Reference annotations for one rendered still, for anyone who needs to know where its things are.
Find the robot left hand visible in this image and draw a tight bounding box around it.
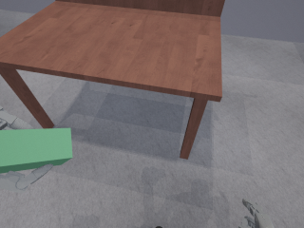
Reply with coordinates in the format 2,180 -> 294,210
0,105 -> 54,194

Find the table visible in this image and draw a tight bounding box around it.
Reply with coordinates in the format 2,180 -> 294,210
0,0 -> 225,160

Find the robot right hand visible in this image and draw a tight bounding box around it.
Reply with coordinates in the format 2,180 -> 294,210
238,198 -> 275,228

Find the sponge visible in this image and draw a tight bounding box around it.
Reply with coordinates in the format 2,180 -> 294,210
0,127 -> 73,174

